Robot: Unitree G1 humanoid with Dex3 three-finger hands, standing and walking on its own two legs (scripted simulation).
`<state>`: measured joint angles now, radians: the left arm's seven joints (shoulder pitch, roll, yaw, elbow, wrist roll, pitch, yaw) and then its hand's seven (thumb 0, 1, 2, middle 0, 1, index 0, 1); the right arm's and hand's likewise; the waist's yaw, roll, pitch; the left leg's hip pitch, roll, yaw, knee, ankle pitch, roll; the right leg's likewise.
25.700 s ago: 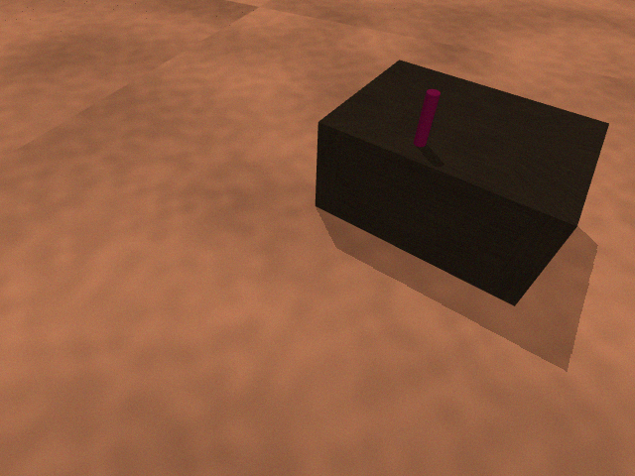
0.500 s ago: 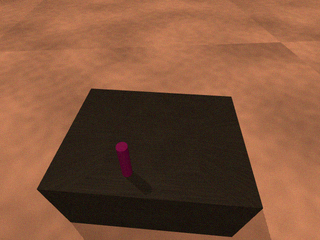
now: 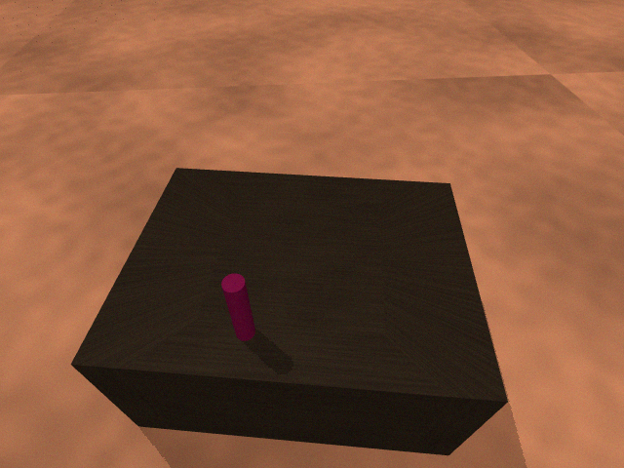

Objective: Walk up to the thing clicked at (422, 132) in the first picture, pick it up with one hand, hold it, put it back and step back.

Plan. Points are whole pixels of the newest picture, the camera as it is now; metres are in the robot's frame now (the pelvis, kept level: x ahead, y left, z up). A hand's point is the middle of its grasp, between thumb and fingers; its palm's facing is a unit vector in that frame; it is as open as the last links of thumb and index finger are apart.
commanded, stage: stand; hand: left
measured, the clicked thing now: (240, 309) +0.47 +0.18 -0.23
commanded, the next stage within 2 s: step back in 1.30 s
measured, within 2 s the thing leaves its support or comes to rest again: neither
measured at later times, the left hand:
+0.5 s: hand out of the picture +0.09 +0.25 -0.15, palm faces +0.00 -0.94 -0.34, open 7.4 cm
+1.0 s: hand out of the picture +0.10 +0.26 -0.15, palm faces -0.01 -0.94 -0.34, open 7.4 cm
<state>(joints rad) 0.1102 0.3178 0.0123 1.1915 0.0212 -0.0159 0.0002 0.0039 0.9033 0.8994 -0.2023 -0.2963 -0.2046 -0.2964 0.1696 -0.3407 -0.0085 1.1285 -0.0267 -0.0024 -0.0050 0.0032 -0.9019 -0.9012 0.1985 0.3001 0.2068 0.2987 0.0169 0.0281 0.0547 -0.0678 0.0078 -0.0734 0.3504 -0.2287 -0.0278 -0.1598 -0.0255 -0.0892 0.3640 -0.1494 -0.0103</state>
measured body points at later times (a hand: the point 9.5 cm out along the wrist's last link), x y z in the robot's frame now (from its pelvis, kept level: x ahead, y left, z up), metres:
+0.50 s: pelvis +0.02 +0.01 +0.00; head +0.03 +0.00 +0.45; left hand +0.09 +0.30 -0.13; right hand +0.08 -0.29 -0.14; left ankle -0.02 +0.14 -0.75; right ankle +0.03 -0.11 -0.75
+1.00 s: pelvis +0.02 +0.01 +0.00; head +0.03 +0.00 +0.45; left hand +0.10 +0.31 -0.13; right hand +0.09 -0.29 -0.14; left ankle -0.02 +0.14 -0.75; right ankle +0.03 -0.11 -0.75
